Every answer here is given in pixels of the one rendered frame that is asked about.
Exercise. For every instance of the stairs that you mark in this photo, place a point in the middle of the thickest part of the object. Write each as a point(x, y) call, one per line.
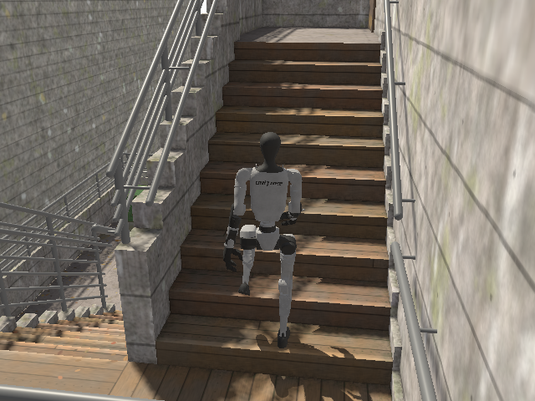
point(324, 102)
point(96, 336)

